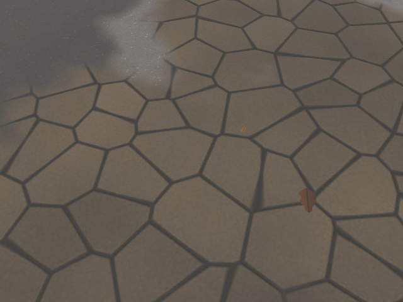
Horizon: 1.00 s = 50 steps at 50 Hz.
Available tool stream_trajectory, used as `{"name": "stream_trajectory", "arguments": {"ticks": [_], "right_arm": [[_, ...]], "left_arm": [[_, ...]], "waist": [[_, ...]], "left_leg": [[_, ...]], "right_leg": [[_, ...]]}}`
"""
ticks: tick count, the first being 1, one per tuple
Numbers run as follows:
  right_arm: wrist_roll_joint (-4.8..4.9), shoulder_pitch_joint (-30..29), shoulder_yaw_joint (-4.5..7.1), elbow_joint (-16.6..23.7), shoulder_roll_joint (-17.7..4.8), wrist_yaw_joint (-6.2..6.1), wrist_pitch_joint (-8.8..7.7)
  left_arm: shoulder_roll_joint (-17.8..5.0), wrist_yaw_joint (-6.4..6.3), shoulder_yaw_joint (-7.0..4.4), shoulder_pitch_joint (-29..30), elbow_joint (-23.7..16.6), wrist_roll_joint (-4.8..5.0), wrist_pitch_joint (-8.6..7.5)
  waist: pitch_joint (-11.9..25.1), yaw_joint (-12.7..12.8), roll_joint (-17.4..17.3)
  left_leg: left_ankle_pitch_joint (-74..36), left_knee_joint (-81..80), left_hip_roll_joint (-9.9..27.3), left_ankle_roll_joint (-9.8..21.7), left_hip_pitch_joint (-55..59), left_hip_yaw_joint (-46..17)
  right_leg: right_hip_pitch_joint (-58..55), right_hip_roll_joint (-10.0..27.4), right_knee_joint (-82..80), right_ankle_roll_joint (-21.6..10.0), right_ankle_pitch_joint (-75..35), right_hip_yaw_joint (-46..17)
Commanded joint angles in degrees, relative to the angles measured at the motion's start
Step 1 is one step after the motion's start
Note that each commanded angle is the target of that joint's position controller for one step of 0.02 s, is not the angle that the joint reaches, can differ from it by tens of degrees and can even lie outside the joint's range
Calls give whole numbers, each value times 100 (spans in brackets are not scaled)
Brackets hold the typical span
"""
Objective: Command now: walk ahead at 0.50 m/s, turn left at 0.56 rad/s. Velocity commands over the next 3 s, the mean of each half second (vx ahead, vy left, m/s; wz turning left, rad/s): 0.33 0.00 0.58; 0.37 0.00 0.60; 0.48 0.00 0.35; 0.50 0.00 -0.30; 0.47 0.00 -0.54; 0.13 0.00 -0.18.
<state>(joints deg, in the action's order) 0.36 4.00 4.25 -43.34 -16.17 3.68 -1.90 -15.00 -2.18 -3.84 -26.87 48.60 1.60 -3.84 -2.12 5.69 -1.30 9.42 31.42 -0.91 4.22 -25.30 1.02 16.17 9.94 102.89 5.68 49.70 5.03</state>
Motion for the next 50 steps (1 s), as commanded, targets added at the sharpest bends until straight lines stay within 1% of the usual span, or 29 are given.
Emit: {"name": "stream_trajectory", "arguments": {"ticks": [1, 2, 3, 4, 5, 6, 7, 8, 11, 13, 15, 16, 17, 18, 19, 20, 22, 24, 29, 34, 35, 36, 37, 38, 39, 41, 42, 47, 50], "right_arm": [[120, 3022, 349, -553, -1270, -214, 73], [200, 2382, 322, -538, -1255, -311, 116], [77, 1654, 224, -238, -1077, -334, 79], [-23, 1197, 96, -68, -788, -313, -53], [-17, 687, 36, 88, -672, -244, -170], [3, 90, 6, 240, -677, -310, -212], [-66, -51, 53, 314, -823, -392, -229], [-68, -67, 78, 343, -877, -485, -226], [61, 798, 136, 54, -847, -555, -202], [136, 1027, 154, -14, -685, -542, -68], [143, 1123, 130, 60, -398, -536, 55], [36, 1316, 56, 197, -89, -519, 65], [105, 2139, -54, 252, 165, -480, 38], [113, 2289, 16, 260, -356, -434, 62], [131, 1742, 118, 348, -651, -453, 184], [113, 1265, 162, 461, -710, -490, 322], [146, 1102, 173, 588, -539, -516, 531], [127, 1164, 118, 603, -307, -515, 568], [1, 873, 116, 681, -382, -356, 468], [0, 1494, 198, 276, -374, -301, 420], [18, 1927, 260, 62, -462, -337, 403], [34, 2411, 382, -9, -940, -421, 345], [7, 2373, 439, 217, -1542, -379, 186], [-74, 2054, 343, 314, -1198, -377, 23], [-62, 1783, 240, 354, -940, -388, -90], [66, 1628, 164, 378, -711, -437, -88], [59, 1673, 138, 378, -646, -482, -70], [78, 2056, 184, 214, -715, -586, -57], [108, 2262, 222, 128, -774, -593, -39]], "left_arm": [[-533, 70, 64, 798, -1183, 145, -419], [-348, -39, 93, 1198, -1347, 197, -411], [-379, -93, 111, 1156, -1322, 140, -366], [-510, -81, 77, 873, -1169, 61, -323], [-668, -75, 3, 870, -1119, -2, -254], [-691, -75, -15, 1216, -1284, -141, -209], [-586, -80, -24, 1275, -1305, -375, -245], [-373, -36, 29, 1326, -1281, -449, -294], [-388, 67, -21, 1492, -1321, -135, -317], [-539, 52, -109, 1604, -1396, -154, -224], [-625, 66, -190, 1222, -1320, -295, -205], [-949, 79, -265, 843, -1345, -390, -225], [-1097, 134, -283, 488, -1284, -470, -174], [-1009, 196, -270, 579, -1337, -300, -131], [-804, 166, -225, 859, -1416, -258, -63], [-567, 137, -144, 1226, -1441, -289, 33], [-541, 72, -141, 1808, -1426, -325, 157], [-742, 24, -217, 1950, -1402, -354, 165], [-1022, 20, -351, 1994, -1220, -94, 96], [-896, 105, -332, 2120, -999, 5, 177], [-635, 115, -264, 2126, -967, -54, 219], [-174, 177, -121, 2332, -1092, -177, 225], [-294, 171, -132, 2580, -1415, -111, 98], [-710, 188, -213, 2778, -1404, 16, -57], [-895, 219, -277, 2639, -1316, 8, -152], [-823, 200, -280, 2578, -1113, -273, -237], [-740, 225, -267, 2639, -1093, -280, -246], [-331, 349, -105, 3219, -1197, -144, -243], [-337, 442, -70, 3631, -1365, -77, -257]], "waist": [[2881, -1524, -422], [2135, -1114, -16], [1708, -831, 218], [1278, -496, 621], [544, -190, 571], [-276, 21, 350], [-190, -22, 114], [22, -73, -63], [523, -425, -386], [502, -434, -398], [653, -285, -346], [1108, -246, 342], [2071, -470, 1999], [2304, -515, 1835], [1789, -398, 1383], [1311, -389, 964], [742, -629, 1005], [766, -705, 1107], [1060, -639, 1032], [819, -926, 640], [683, -1025, 217], [427, -1133, -1156], [146, -1127, -1654], [-98, -1116, -1096], [-187, -874, -929], [49, -754, -451], [154, -726, -405], [160, -895, -485], [-3, -1052, -581]], "left_leg": [[-2489, -85, 1903, 2230, 6033, -3057], [-148, -942, 2045, 2036, 4896, -3882], [181, -1176, 2380, 2075, 3887, -4372], [200, -1082, 2463, 1901, 2786, -4226], [267, -1273, 2133, 1665, 1512, -3709], [-47, -1777, 1495, 1361, -200, -2672], [-729, -1750, 857, 1240, -926, -1908], [-1328, -1610, 409, 1087, -1286, -1299], [-1693, -1283, 539, 891, -157, -1440], [-1304, -702, 576, 605, 482, -1791], [-977, 210, 175, 225, 606, -1877], [324, 1553, -338, -119, 11, -1512], [3198, 3579, -921, -460, -1054, -1137], [3113, 4526, -539, -560, -1550, -1252], [2614, 4938, -276, -648, -1864, -1038], [2214, 4815, -52, -694, -1927, -769], [1803, 4004, 241, -767, -1331, -567], [1553, 3302, 185, -737, -709, -210], [977, 1657, 340, -343, 76, -20], [824, 153, 25, 91, 1311, 507], [1211, -251, 0, 272, 1775, 252], [2271, -1176, 1197, 835, 2393, -1852], [3659, -2222, 2036, 1715, 2630, -4442], [3603, -2478, 2099, 1699, 2521, -4410], [2731, -2294, 1930, 1442, 2492, -3885], [1163, -2049, 1520, 1046, 2458, -2871], [567, -2023, 1340, 953, 2414, -2545], [-622, -1815, 903, 743, 2012, -1715], [-486, -1668, 900, 728, 1763, -1836]], "right_leg": [[4793, -414, 1660, 5, -373, -821], [5092, -353, 1059, -10, -1142, -688], [4974, -281, 1130, -104, -1464, -882], [4607, -49, 185, -322, -2225, -1318], [4199, 63, -1080, -423, -2736, -1345], [3221, 99, -2927, -261, -3240, -1170], [2050, -93, -4109, -137, -3988, -938], [1040, -320, -5097, -48, -4726, -720], [336, -879, -6553, 39, -5818, -738], [358, -981, -7109, -117, -5607, -774], [-304, -943, -7410, -379, -5882, -695], [-1393, -74, -7142, -736, -7690, -1331], [-2667, 1485, -7398, -1811, -8377, -3248], [-2605, 1691, -7720, -2024, -6910, -4180], [-2125, 1427, -7888, -1902, -5738, -3614], [-1489, 1079, -8026, -1753, -5128, -2856], [-230, 664, -8367, -1597, -4623, -1951], [263, 492, -8628, -1549, -4419, -1344], [194, 833, -9053, -1548, -3042, -1082], [583, 614, -8519, -1164, -1883, -439], [981, 293, -7648, -938, -1660, -44], [2296, -356, -5357, -489, -1667, 608], [3891, -1103, -4326, -466, -1553, -275], [4187, -795, -4009, -632, -2070, -899], [4133, -665, -4173, -721, -2729, -973], [3633, -555, -4710, -615, -3574, -914], [3328, -598, -4964, -545, -3923, -892], [2289, -1020, -6571, -360, -5100, -722], [1822, -1155, -7144, -378, -5162, -714]]}}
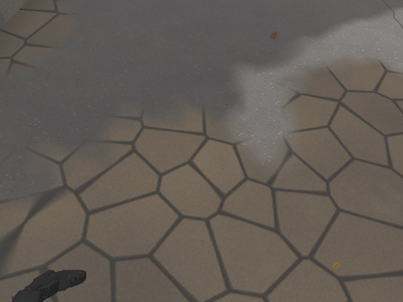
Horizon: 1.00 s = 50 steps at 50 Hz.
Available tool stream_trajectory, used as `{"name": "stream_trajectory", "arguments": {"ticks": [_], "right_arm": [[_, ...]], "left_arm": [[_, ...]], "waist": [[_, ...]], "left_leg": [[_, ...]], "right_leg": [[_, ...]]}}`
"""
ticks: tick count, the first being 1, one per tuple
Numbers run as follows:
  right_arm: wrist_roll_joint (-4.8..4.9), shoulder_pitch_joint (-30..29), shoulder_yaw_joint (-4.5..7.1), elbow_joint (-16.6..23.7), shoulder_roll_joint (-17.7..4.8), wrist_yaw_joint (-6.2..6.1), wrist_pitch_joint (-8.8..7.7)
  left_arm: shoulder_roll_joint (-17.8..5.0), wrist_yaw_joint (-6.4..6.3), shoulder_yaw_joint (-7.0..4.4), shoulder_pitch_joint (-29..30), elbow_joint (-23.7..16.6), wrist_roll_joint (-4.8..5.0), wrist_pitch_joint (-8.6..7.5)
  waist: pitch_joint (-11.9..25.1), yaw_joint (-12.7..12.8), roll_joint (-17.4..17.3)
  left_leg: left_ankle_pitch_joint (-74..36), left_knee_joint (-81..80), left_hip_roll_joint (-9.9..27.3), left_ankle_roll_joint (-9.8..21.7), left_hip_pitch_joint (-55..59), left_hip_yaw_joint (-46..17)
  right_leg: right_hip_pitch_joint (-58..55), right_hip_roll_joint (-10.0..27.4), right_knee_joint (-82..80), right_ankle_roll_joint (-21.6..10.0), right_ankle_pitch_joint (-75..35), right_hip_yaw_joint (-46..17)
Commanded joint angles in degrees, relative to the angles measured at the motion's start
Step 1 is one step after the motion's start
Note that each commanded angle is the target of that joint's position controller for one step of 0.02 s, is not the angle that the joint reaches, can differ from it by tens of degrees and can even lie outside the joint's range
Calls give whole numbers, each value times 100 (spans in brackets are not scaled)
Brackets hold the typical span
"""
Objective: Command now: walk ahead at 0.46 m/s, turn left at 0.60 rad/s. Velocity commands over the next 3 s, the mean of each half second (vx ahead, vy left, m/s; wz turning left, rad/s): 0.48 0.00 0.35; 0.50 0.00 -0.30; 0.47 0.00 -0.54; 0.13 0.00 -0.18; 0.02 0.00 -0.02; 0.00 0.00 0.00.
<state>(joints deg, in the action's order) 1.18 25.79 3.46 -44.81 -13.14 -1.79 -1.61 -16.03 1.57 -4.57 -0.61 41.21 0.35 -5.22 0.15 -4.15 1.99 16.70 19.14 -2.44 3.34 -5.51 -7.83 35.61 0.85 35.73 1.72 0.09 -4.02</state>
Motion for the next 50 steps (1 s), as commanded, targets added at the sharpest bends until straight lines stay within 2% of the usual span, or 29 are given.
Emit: {"name": "stream_trajectory", "arguments": {"ticks": [1, 4, 6, 7, 8, 9, 10, 11, 12, 13, 15, 19, 21, 24, 27, 28, 29, 30, 31, 32, 33, 34, 35, 36, 37, 39, 42, 46, 50], "right_arm": [[41, 103, 314, 265, -1092, -38, -65], [70, -32, 357, 296, -1138, -33, -41], [47, -254, 312, 383, -975, -17, -30], [-48, -390, 214, 502, -726, 20, -52], [35, 328, 88, 568, -293, 31, -112], [141, 654, 97, 422, -510, 41, -163], [192, 153, 199, 394, -923, 62, -173], [111, -377, 186, 509, -957, 55, -174], [6, -727, 187, 601, -900, 54, -194], [-40, -811, 205, 625, -855, 68, -192], [-15, -752, 154, 629, -639, 111, -182], [-110, -1452, 13, 875, -447, 151, -232], [-86, -1852, -43, 948, -394, 203, -279], [-32, -2375, -62, 1074, -448, 280, -312], [-16, -2715, -15, 1253, -619, 344, -333], [-20, -2616, 22, 1253, -708, 352, -346], [-35, -2274, 90, 1176, -836, 344, -363], [-67, -1551, 220, 962, -1064, 305, -366], [-149, -549, 349, 790, -1416, 240, -360], [-230, -47, 465, 707, -1973, 197, -299], [-187, 84, 349, 671, -1474, 208, -272], [-152, -294, 239, 671, -1189, 203, -272], [-142, -676, 171, 689, -994, 204, -279], [-153, -1013, 114, 670, -811, 224, -301], [-183, -1243, 84, 659, -697, 233, -356], [-192, -1457, 112, 582, -673, 244, -460], [-227, -1448, 182, 419, -826, 196, -534], [-193, -1308, 241, 263, -1036, 119, -499], [-86, -909, 321, 50, -1245, 94, -387]], "left_arm": [[-277, 91, -4, 1064, -668, 55, -136], [-517, 106, -80, 737, -637, 70, -201], [-708, 58, -193, -208, -375, 21, -244], [-964, 27, -268, -1136, -205, -72, -263], [-1460, 14, -392, -2045, -2, -188, -216], [-1143, 93, -312, -2133, 147, -43, -199], [-738, 70, -193, -1713, 84, 40, -173], [-575, 36, -133, -1336, 36, 23, -129], [-446, 27, -81, -1110, 76, -23, -101], [-330, 14, -29, -994, 91, -81, -113], [-315, 2, -12, -1016, 191, -59, -149], [-688, -50, -93, -1230, 381, 40, -150], [-791, -70, -103, -1324, 429, 76, -96], [-936, -68, -109, -1708, 574, 131, -42], [-1018, -78, -108, -1970, 727, 176, 47], [-1077, -94, -117, -1982, 759, 176, 86], [-1139, -109, -122, -1912, 758, 180, 117], [-1058, -119, -80, -1905, 754, 164, 132], [-779, -119, 44, -1829, 632, 63, 115], [-111, -112, 259, -2479, 483, 22, 33], [-496, -115, 176, -2387, 580, 157, -26], [-899, -112, 47, -1943, 441, 277, -35], [-855, -120, 49, -1635, 366, 252, -16], [-788, -126, 36, -1489, 334, 171, 28], [-708, -130, 10, -1569, 362, 140, 111], [-434, -129, 46, -1706, 398, 152, 266], [-364, -131, 39, -1426, 249, 116, 363], [-250, 17, 104, -784, 45, 81, 315], [-252, 144, 150, -51, -291, 79, 321]], "waist": [[-255, -81, -916], [-165, 103, -1068], [265, 582, -1039], [1006, 998, -725], [2110, 906, 913], [2072, 801, 1568], [1028, 832, 888], [484, 774, 370], [87, 659, 139], [10, 514, 195], [49, 391, 391], [-188, 517, 194], [-233, 648, 191], [-272, 865, 200], [-381, 844, 201], [-338, 727, 234], [-157, 470, 257], [292, 95, 181], [1072, -375, -57], [2022, -208, -1533], [2270, -350, -1571], [1319, -305, -1217], [833, -145, -979], [430, 28, -850], [230, 231, -940], [57, 433, -843], [-162, 491, -583], [-342, 305, -467], [-586, 42, -359]], "left_leg": [[-1154, -362, 1104, 808, -233, -1082], [-1316, -21, 1243, 711, -107, -1472], [-2258, 758, 946, 519, -254, -1311], [-2101, 2106, 632, 329, -823, -993], [-164, 4279, -212, -150, -2729, -334], [1653, 5256, -211, -190, -3605, -509], [1230, 5629, 92, -174, -4016, -513], [767, 5514, 341, -143, -3879, -257], [456, 5189, 506, -125, -3721, -143], [261, 4884, 687, -103, -3450, -112], [132, 4486, 797, -128, -3176, 73], [-709, 3125, 922, -283, -3305, 371], [-1368, 2306, 817, -310, -3000, 538], [-1888, 1602, 634, -335, -2577, 711], [-1554, 1163, 537, -194, -2473, 649], [-1375, 1028, 481, -134, -2259, 656], [-1299, 828, 360, -40, -1682, 752], [-1298, 697, 260, 105, -579, 836], [-1347, 947, 948, 411, 1072, 223], [-694, 706, 2586, 1206, 3078, -2148], [61, 83, 2724, 1351, 2875, -3160], [177, -57, 2511, 1100, 2181, -2329], [-18, -203, 2257, 952, 1458, -1636], [-274, -455, 2041, 879, 794, -1149], [-528, -696, 1884, 800, 287, -731], [-1000, -1037, 1821, 817, -240, -207], [-1597, -1234, 1812, 828, -296, 472], [-1829, -1289, 1641, 654, -170, 1298], [-1853, -1173, 1850, 561, 459, 1606]], "right_leg": [[-255, -257, -528, -9, -147, 158], [-856, -230, -744, -177, 267, 74], [-2184, -252, -994, -444, 372, 240], [-3657, 387, -806, -790, 458, -317], [-5880, 1718, -1093, -1714, 1533, -2748], [-5946, 2185, -1887, -1956, 2717, -4333], [-5133, 2002, -2004, -1728, 3041, -3622], [-4296, 1759, -2043, -1545, 2469, -2761], [-3580, 1529, -2183, -1485, 1778, -2200], [-3170, 1343, -2299, -1416, 1302, -1804], [-2888, 1200, -2497, -1453, 789, -1392], [-2740, 1151, -2803, -1524, 69, -746], [-2642, 970, -2791, -1387, -138, -350], [-2727, 1010, -2725, -1294, -141, -203], [-3170, 1275, -2433, -1184, -324, -424], [-3292, 1323, -2242, -1128, -566, -488], [-3281, 1256, -1827, -1037, -1191, -429], [-3068, 990, -975, -894, -1806, -238], [-2140, 679, 482, -660, -1068, -27], [-46, -148, 2707, -234, 1976, 425], [528, -136, 3567, -222, 3267, -245], [937, 140, 3851, -260, 2908, -256], [885, 387, 3718, -263, 2446, -111], [731, 530, 3436, -238, 2118, -84], [401, 671, 3222, -216, 1859, -141], [65, 709, 3072, -143, 1591, -126], [344, 709, 2542, -53, 934, -234], [188, 612, 1150, -105, -241, 52], [303, 553, 357, -298, -175, 335]]}}
Over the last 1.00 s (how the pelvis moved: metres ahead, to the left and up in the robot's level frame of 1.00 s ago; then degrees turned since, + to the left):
0.37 0.06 0.02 37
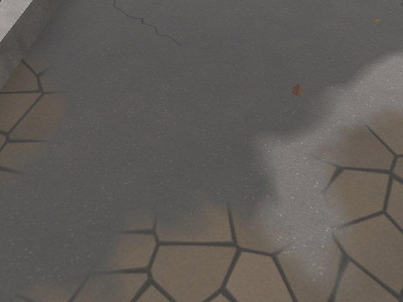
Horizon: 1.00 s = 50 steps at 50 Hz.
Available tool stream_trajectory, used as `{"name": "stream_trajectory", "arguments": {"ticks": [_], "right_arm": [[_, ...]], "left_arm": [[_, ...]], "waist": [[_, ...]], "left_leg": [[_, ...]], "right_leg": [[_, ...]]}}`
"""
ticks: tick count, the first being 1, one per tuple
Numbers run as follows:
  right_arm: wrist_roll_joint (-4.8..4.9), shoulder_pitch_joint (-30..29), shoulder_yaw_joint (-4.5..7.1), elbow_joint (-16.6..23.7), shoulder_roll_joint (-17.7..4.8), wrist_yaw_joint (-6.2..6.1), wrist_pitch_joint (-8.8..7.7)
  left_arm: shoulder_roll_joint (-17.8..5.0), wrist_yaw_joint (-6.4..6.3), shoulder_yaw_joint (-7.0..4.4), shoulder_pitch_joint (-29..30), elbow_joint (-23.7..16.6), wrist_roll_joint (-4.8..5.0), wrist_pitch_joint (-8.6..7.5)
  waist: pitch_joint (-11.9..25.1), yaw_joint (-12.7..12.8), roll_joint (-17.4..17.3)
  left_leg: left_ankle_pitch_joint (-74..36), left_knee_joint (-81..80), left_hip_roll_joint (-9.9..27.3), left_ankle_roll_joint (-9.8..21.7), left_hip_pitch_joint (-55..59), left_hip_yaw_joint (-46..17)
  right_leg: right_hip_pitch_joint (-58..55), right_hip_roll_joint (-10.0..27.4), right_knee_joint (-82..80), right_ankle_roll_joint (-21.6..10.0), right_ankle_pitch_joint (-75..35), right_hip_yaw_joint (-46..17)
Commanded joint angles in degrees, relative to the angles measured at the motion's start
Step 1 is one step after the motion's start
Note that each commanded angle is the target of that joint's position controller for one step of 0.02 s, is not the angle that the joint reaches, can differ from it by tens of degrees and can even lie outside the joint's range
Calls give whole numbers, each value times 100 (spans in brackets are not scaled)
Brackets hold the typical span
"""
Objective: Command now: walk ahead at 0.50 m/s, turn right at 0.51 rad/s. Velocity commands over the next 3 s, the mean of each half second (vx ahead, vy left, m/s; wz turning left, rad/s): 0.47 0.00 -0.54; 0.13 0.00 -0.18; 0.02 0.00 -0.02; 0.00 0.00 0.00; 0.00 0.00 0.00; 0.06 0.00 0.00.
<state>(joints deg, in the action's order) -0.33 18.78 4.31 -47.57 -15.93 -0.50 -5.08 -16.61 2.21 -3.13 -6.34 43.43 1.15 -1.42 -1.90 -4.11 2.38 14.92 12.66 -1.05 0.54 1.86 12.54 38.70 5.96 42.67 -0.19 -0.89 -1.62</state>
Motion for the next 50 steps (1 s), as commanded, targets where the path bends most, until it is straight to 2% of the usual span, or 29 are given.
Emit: {"name": "stream_trajectory", "arguments": {"ticks": [1, 4, 5, 6, 7, 8, 9, 10, 11, 12, 13, 16, 21, 26, 28, 29, 30, 31, 32, 33, 34, 35, 37, 40, 43, 45, 46, 48, 50], "right_arm": [[98, -141, 255, 279, -1003, -33, 2], [168, -143, 318, 235, -1206, -49, 137], [189, -192, 336, 252, -1285, -65, 188], [211, -287, 322, 281, -1278, -80, 243], [134, -205, 247, 355, -1124, -113, 226], [-128, 316, -24, 689, -267, -39, 92], [67, -117, -47, 765, -516, 24, -151], [306, -771, 49, 943, -887, 73, -278], [274, -898, 12, 988, -819, 49, -345], [109, -886, 33, 918, -832, -1, -352], [22, -775, 80, 886, -897, -13, -303], [-50, -697, 63, 912, -715, 5, -121], [-75, -1701, -87, 1197, -382, 44, -89], [-29, -1937, -36, 1248, -549, 201, -161], [-79, -1606, 26, 1169, -665, 213, -203], [-140, -1263, 52, 1078, -707, 196, -242], [-249, -874, 89, 1076, -964, 166, -281], [-335, -606, 111, 1059, -1177, 140, -210], [-112, -358, 56, 916, -824, 182, -104], [-3, -564, -8, 987, -628, 199, -29], [-33, -881, -74, 1011, -490, 191, 49], [-65, -1231, -163, 1022, -329, 197, 103], [-118, -1639, -157, 965, -395, 190, 199], [-105, -1536, -102, 837, -524, 137, 261], [8, -1551, -151, 752, -458, 101, 317], [-81, -1314, -243, 622, -262, 136, 302], [-90, -1182, -221, 637, -244, 139, 319], [-100, -1326, -205, 576, -328, 110, 324], [-71, -1175, -202, 455, -326, 72, 327]], "left_arm": [[-229, 107, 1, 636, -592, 0, -54], [-405, 162, -80, 583, -751, -8, -30], [-545, 153, -165, 202, -701, 0, -12], [-782, 116, -321, -628, -502, 26, -2], [-1232, 16, -543, -1652, -224, 42, 43], [-1984, -66, -675, -1668, -225, 107, 41], [-1654, -40, -542, -1789, -463, 43, -59], [-1266, -19, -433, -1619, -412, -16, -146], [-1096, -28, -387, -1332, -427, 3, -199], [-872, -42, -319, -905, -498, 8, -209], [-721, -72, -260, -642, -604, -64, -220], [-780, -146, -272, -584, -659, -68, -243], [-999, -308, -345, -902, -520, -12, -157], [-827, -390, -291, -1357, -299, -13, -8], [-761, -413, -274, -1198, -326, -63, 16], [-674, -410, -243, -1055, -377, -64, 13], [-442, -397, -160, -1101, -493, -139, -12], [-185, -375, -62, -2061, -370, -124, -41], [-517, -332, -70, -2477, -251, -55, -26], [-893, -338, -179, -2023, -228, 8, 65], [-908, -380, -196, -1469, -316, 13, 179], [-841, -407, -193, -1221, -374, -29, 292], [-526, -426, -126, -1209, -366, -71, 427], [-254, -426, -32, -1312, -204, -138, 366], [-264, -369, -39, -1328, -71, -193, 357], [-602, -391, -60, -902, -332, -318, 366], [-786, -386, -116, -733, -210, -262, 357], [-356, -367, -8, -550, -235, -288, 250], [-374, -372, -13, -582, -199, -246, 141]], "waist": [[-412, 16, -404], [-191, 201, -589], [103, 444, -691], [543, 932, -631], [1088, 1361, -322], [1488, 745, 1369], [2461, 1054, 793], [1670, 1200, 386], [1147, 991, 82], [770, 724, -166], [644, 504, -55], [458, 320, -74], [97, 624, 108], [369, 796, 325], [489, 578, 415], [635, 354, 369], [1223, 233, -19], [2014, 481, -1389], [2614, 461, -1704], [2091, 309, -1060], [1554, 303, -697], [1071, 401, -618], [591, 647, -978], [867, 599, -1147], [943, 716, -925], [575, 522, -387], [303, 223, 422], [64, 336, 340], [69, 347, 175]], "left_leg": [[-1781, -414, 1768, 806, -53, -380], [-3736, 398, 1830, 644, 379, -161], [-4736, 1053, 1777, 564, 384, -64], [-5182, 2176, 1580, 405, 91, 120], [-4162, 3749, 1345, 138, -1081, 156], [1148, 5958, 273, -326, -3844, -97], [2013, 6775, -105, -288, -4549, -1613], [1488, 6750, 202, -136, -5067, -1779], [996, 6306, 451, -31, -4981, -1755], [681, 5785, 654, -48, -4603, -1754], [460, 5460, 778, -74, -4127, -1802], [189, 4752, 753, -283, -3707, -1665], [-1604, 2570, 287, -483, -3231, -1445], [-2164, 1635, 23, -246, -2783, -1539], [-1964, 1410, 43, -12, -2506, -1544], [-2501, 1056, 85, 128, -1963, -1430], [-4322, 1332, 769, 411, -808, -1942], [-6167, 1690, 2185, 1499, 1020, -3470], [-4968, 1505, 2634, 1929, 1353, -4545], [-3512, 1243, 2338, 1724, 794, -4333], [-2553, 1047, 2027, 1450, 176, -3874], [-1925, 815, 1810, 1321, -560, -3532], [-1290, 428, 1276, 1028, -1750, -2813], [-1779, 495, 1125, 1116, -1836, -2388], [-393, 576, 1027, 898, -2117, -2234], [1107, 780, 651, 288, -2586, -1987], [882, 898, 250, 57, -2064, -1495], [273, 1208, 232, -7, -1637, -1470], [-156, 1293, 271, 102, -1675, -1504]], "right_leg": [[56, 16, -448, -177, 113, 162], [-416, -341, -599, -465, 982, 584], [-999, -589, -592, -594, 1261, 776], [-2127, -895, -895, -780, 1100, 907], [-3900, -783, -1012, -1038, 877, 345], [-5909, 803, -1400, -2105, 1538, -2823], [-6377, 1360, -2479, -2526, 2482, -4770], [-5947, 1235, -2677, -2166, 2140, -4012], [-5174, 998, -2626, -1965, 1688, -3311], [-4330, 772, -2620, -1797, 1050, -2715], [-3717, 603, -2717, -1739, 497, -2336], [-2921, 401, -2960, -1770, -313, -1857], [-2236, -203, -2750, -1297, -775, -1073], [-2921, 11, -1979, -966, -831, -1427], [-3235, 75, -1412, -831, -1180, -1621], [-3216, -147, -938, -674, -1413, -1526], [-2826, -497, 23, -435, -656, -1344], [-1437, -1185, 1839, 9, 2717, -1012], [-901, -1129, 2642, 180, 4232, -1053], [-688, -901, 3029, 314, 3935, -1109], [-585, -745, 3011, 401, 3614, -881], [-660, -589, 2644, 449, 3423, -776], [-1482, -398, 1296, 469, 3174, -426], [-2354, -476, -16, 427, 2549, -125], [-3248, -549, -1343, 187, 1088, 25], [-3297, 101, -1850, -168, 1027, -735], [-2261, 33, -1892, -382, 2432, -747], [-1810, -155, -2063, -232, 2814, -614], [-2030, -219, -1873, -92, 1993, -525]]}}
Over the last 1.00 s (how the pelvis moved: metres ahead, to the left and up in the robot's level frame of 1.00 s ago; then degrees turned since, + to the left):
0.53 0.06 -0.01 -4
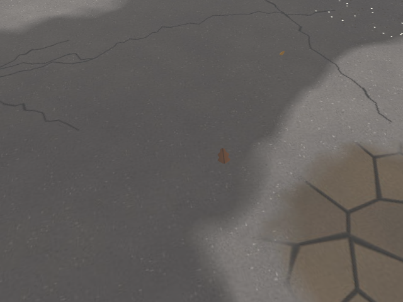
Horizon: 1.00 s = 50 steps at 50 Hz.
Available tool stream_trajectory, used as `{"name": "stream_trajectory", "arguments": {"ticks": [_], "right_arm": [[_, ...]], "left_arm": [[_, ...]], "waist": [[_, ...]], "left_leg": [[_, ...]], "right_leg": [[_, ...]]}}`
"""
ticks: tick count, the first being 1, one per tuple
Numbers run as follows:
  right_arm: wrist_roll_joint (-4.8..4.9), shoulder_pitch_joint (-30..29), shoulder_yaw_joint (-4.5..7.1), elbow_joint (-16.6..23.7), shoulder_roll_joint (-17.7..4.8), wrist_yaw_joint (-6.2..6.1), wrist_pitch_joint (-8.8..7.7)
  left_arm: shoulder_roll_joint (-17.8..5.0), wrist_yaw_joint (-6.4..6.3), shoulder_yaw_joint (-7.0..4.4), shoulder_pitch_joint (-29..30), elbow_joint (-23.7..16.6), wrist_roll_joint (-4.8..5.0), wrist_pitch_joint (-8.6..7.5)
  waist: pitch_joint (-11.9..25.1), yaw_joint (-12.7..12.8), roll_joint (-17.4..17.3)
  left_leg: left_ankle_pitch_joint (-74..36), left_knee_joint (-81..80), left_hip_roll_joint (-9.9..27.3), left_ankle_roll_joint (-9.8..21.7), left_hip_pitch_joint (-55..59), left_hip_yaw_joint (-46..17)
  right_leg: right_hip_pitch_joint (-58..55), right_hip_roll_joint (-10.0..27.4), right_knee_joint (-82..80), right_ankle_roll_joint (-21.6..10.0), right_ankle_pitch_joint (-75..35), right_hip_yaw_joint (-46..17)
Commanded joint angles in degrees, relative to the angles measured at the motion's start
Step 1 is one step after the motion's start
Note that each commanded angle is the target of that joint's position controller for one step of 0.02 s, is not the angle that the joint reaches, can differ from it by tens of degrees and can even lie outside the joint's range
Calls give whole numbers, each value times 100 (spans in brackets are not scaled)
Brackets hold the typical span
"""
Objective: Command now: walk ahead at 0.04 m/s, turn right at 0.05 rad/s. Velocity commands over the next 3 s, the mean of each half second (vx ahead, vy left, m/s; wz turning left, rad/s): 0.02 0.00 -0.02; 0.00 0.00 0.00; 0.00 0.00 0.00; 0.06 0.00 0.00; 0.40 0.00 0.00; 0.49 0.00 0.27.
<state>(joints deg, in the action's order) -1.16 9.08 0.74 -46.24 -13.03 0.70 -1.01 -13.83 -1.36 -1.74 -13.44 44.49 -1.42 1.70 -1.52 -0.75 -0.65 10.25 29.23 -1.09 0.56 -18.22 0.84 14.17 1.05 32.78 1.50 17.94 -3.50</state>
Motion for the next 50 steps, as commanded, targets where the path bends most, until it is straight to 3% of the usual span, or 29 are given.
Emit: {"name": "stream_trajectory", "arguments": {"ticks": [1, 8, 16, 34, 50], "right_arm": [[18, -166, 151, 278, -583, -48, -92], [76, -155, 174, -11, -608, -73, -56], [103, -211, 207, -400, -682, -170, 62], [111, -244, 229, -1206, -648, -276, 168], [114, 58, 181, -1556, -529, -317, 173]], "left_arm": [[-652, -24, -149, 24, -269, 33, -209], [-624, -40, -138, -86, -119, 83, -216], [-571, -40, -131, -74, 181, 101, -225], [-490, -88, -63, -206, 1039, 103, -251], [-323, -101, 33, -515, 1537, 112, -272]], "waist": [[117, 36, 397], [355, 82, 109], [342, 49, 77], [57, 32, 85], [-104, 31, 70]], "left_leg": [[60, -327, 285, 131, 339, -333], [-961, -103, 318, 124, 662, -320], [-1206, -76, 345, 108, 890, -344], [-682, -351, 284, 49, 934, -305], [-354, -470, 243, 36, 833, -291]], "right_leg": [[273, 264, -770, -238, -270, -312], [-12, 177, -537, -241, -1268, -200], [-103, 113, -613, -220, -1570, -103], [-64, 21, -986, -194, -962, 61], [69, -28, -1137, -198, -577, 144]]}}
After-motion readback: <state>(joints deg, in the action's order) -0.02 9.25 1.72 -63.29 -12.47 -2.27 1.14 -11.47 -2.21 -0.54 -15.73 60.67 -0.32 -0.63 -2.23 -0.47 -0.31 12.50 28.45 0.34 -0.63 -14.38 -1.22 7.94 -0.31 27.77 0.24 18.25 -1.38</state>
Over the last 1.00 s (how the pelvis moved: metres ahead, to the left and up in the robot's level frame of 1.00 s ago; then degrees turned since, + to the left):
0.43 -0.08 -0.01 -21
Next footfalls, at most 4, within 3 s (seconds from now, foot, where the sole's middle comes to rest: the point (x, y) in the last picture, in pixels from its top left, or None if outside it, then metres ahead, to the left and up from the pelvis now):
2.54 right None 0.49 -0.12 -0.77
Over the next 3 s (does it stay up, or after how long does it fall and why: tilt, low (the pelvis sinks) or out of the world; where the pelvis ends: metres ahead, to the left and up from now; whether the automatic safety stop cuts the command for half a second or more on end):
stays up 0.56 -0.02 0.00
